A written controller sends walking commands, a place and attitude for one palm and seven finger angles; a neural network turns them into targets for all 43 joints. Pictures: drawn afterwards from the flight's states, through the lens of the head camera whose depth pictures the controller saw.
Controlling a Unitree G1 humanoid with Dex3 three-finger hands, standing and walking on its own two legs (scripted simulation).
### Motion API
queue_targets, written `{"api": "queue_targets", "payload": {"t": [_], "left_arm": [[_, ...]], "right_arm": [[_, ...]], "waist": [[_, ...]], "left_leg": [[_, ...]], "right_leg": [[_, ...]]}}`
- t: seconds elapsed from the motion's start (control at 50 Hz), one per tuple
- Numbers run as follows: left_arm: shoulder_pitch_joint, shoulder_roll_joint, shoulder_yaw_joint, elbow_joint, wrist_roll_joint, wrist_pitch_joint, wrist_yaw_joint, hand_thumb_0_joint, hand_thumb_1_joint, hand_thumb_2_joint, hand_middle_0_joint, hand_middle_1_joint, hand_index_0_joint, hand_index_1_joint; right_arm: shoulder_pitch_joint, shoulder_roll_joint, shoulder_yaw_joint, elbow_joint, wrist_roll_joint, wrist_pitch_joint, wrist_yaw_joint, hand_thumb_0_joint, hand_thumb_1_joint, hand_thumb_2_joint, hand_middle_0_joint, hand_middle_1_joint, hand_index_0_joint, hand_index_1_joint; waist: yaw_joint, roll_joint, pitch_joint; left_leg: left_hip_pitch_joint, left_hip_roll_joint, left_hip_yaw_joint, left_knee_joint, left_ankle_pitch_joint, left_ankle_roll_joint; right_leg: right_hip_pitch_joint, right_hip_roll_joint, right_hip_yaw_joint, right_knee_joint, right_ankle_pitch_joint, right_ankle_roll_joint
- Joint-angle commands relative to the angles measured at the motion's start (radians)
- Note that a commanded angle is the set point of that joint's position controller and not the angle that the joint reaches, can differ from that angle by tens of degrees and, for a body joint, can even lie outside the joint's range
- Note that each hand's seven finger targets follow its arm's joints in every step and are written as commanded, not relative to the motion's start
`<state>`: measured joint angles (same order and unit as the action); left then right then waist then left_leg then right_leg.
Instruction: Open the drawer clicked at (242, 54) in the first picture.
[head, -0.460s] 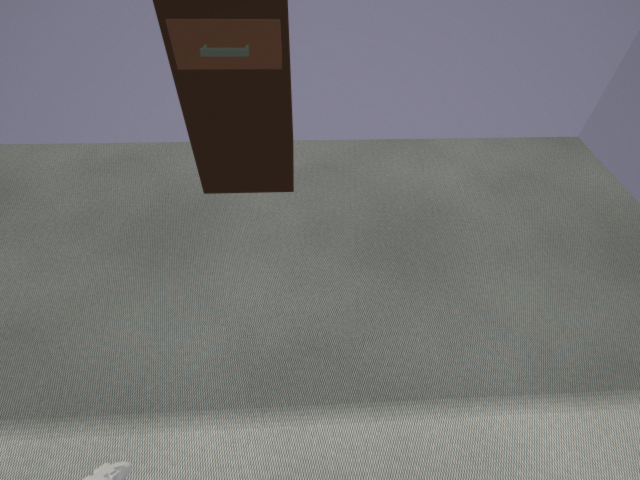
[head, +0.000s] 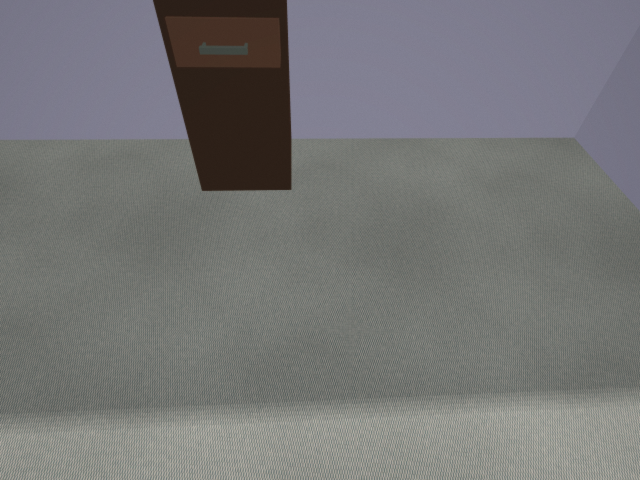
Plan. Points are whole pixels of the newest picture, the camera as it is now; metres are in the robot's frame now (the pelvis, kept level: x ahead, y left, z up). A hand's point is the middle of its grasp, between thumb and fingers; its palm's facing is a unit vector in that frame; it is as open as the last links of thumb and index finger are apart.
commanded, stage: stand and wait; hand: left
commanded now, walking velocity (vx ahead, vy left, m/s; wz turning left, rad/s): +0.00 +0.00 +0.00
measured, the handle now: (224, 47) +1.47 +0.43 -0.08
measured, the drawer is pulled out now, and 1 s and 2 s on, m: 0.00 0.00 0.00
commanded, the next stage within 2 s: look at it before walking up in 0.36 s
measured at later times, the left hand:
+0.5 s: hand out of the picture +0.08 +0.24 -0.15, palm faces -0.04 -0.94 -0.33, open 7.3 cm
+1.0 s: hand out of the picture +0.08 +0.24 -0.15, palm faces -0.03 -0.94 -0.34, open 7.3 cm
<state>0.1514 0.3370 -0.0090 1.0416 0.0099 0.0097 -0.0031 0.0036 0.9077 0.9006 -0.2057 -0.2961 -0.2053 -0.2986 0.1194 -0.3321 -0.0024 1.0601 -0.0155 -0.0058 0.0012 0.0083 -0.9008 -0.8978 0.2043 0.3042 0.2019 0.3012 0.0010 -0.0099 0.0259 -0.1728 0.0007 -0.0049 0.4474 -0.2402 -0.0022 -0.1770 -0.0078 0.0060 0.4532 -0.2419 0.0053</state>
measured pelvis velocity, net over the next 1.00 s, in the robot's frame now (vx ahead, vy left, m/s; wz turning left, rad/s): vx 0.00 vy -0.01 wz -0.01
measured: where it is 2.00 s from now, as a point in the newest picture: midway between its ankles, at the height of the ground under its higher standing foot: (314, 477)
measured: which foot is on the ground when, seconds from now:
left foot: down 0.00-1.00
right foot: down 0.00-1.00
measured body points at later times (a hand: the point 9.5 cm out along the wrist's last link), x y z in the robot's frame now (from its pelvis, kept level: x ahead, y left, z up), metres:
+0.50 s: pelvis +0.00 +0.00 +0.00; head +0.00 +0.00 +0.45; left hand +0.08 +0.29 -0.13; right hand +0.07 -0.30 -0.13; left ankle +0.00 +0.12 -0.74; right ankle +0.00 -0.12 -0.74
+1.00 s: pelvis +0.00 -0.01 +0.00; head +0.01 +0.00 +0.45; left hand +0.08 +0.29 -0.13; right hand +0.08 -0.30 -0.13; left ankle +0.00 +0.12 -0.74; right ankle +0.00 -0.12 -0.74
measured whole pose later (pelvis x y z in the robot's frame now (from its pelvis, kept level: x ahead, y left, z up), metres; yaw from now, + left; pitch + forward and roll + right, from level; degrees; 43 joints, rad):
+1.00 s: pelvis +0.00 -0.01 +0.00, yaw +0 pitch -2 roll +0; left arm 0.13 0.34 -0.01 1.09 0.01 0.00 0.00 0.00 0.91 0.90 -0.21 -0.30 -0.20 -0.30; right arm 0.11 -0.34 0.00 1.12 -0.01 -0.01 0.00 0.01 -0.90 -0.90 0.20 0.30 0.20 0.30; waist 0.00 0.00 0.03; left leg -0.14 0.01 0.00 0.37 -0.21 -0.01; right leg -0.15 0.00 0.01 0.39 -0.21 0.00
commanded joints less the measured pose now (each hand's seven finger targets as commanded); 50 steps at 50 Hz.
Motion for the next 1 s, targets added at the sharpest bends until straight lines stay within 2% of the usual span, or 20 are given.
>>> {"api": "queue_targets", "payload": {"t": [0.0, 0.1, 0.34, 0.42, 0.46, 0.62, 0.68, 0.76, 0.98], "left_arm": [[-0.063, 0.208, 0.044, -0.058, 0.0, -0.031, 0.013, 0.0, 0.9, 0.9, -0.2, -0.3, -0.2, -0.3], [-0.062, 0.21, 0.043, -0.042, 0.0, -0.033, 0.014, 0.0, 0.9, 0.9, -0.2, -0.3, -0.2, -0.3], [-0.066, 0.212, 0.042, -0.027, 0.001, -0.032, 0.013, 0.0, 0.9, 0.9, -0.2, -0.3, -0.2, -0.3], [-0.066, 0.213, 0.042, -0.025, 0.001, -0.033, 0.013, 0.0, 0.9, 0.9, -0.2, -0.3, -0.2, -0.3], [-0.07, 0.212, 0.042, -0.025, 0.001, -0.034, 0.013, 0.0, 0.9, 0.9, -0.2, -0.3, -0.2, -0.3], [-0.066, 0.209, 0.043, -0.024, 0.002, -0.035, 0.015, 0.0, 0.9, 0.9, -0.2, -0.3, -0.2, -0.3], [-0.066, 0.21, 0.042, -0.019, 0.001, -0.034, 0.015, 0.0, 0.9, 0.9, -0.2, -0.3, -0.2, -0.3], [-0.067, 0.211, 0.043, -0.019, 0.002, -0.034, 0.014, 0.0, 0.9, 0.9, -0.2, -0.3, -0.2, -0.3], [-0.065, 0.213, 0.043, -0.015, 0.001, -0.036, 0.014, 0.0, 0.9, 0.9, -0.2, -0.3, -0.2, -0.3]], "right_arm": [[-0.063, -0.206, -0.041, -0.065, 0.003, -0.026, -0.014, 0.0, -0.9, -0.9, 0.2, 0.3, 0.2, 0.3], [-0.054, -0.21, -0.04, -0.045, 0.005, -0.028, -0.013, 0.0, -0.9, -0.9, 0.2, 0.3, 0.2, 0.3], [-0.048, -0.212, -0.038, -0.018, 0.005, -0.024, -0.011, 0.0, -0.9, -0.9, 0.2, 0.3, 0.2, 0.3], [-0.046, -0.213, -0.038, -0.016, 0.006, -0.026, -0.011, 0.0, -0.9, -0.9, 0.2, 0.3, 0.2, 0.3], [-0.046, -0.211, -0.037, -0.015, 0.006, -0.027, -0.011, 0.0, -0.9, -0.9, 0.2, 0.3, 0.2, 0.3], [-0.05, -0.213, -0.038, -0.014, 0.007, -0.029, -0.012, 0.0, -0.9, -0.9, 0.2, 0.3, 0.2, 0.3], [-0.057, -0.214, -0.037, -0.012, 0.007, -0.03, -0.013, 0.0, -0.9, -0.9, 0.2, 0.3, 0.2, 0.3], [-0.06, -0.213, -0.036, -0.011, 0.007, -0.027, -0.013, 0.0, -0.9, -0.9, 0.2, 0.3, 0.2, 0.3], [-0.06, -0.216, -0.034, -0.011, 0.007, -0.028, -0.014, 0.0, -0.9, -0.9, 0.2, 0.3, 0.2, 0.3]], "waist": [[-0.002, 0.005, -0.055], [-0.002, 0.003, -0.061], [-0.001, 0.0, -0.029], [-0.002, 0.017, -0.051], [-0.001, 0.0, -0.05], [-0.001, 0.01, -0.064], [0.0, 0.021, -0.059], [-0.001, 0.004, -0.038], [-0.001, 0.008, -0.065]], "left_leg": [[0.009, 0.106, -0.089, -0.094, 0.107, 0.039], [0.015, 0.11, -0.091, -0.1, 0.123, 0.037], [0.004, 0.11, -0.097, -0.122, 0.077, 0.033], [0.016, 0.114, -0.098, -0.123, 0.1, 0.033], [0.016, 0.115, -0.097, -0.124, 0.116, 0.033], [0.039, 0.12, -0.093, -0.124, 0.16, 0.033], [0.046, 0.12, -0.09, -0.128, 0.165, 0.032], [0.034, 0.118, -0.09, -0.136, 0.132, 0.031], [0.059, 0.12, -0.088, -0.132, 0.176, 0.028]], "right_leg": [[-0.002, -0.107, 0.105, -0.096, 0.092, -0.039], [0.008, -0.108, 0.106, -0.099, 0.113, -0.039], [-0.009, -0.108, 0.117, -0.13, 0.044, -0.038], [0.004, -0.106, 0.112, -0.124, 0.074, -0.037], [0.012, -0.108, 0.109, -0.122, 0.094, -0.036], [0.024, -0.107, 0.103, -0.115, 0.149, -0.035], [0.023, -0.108, 0.105, -0.118, 0.159, -0.034], [0.012, -0.107, 0.108, -0.129, 0.127, -0.034], [0.035, -0.11, 0.109, -0.129, 0.178, -0.035]]}}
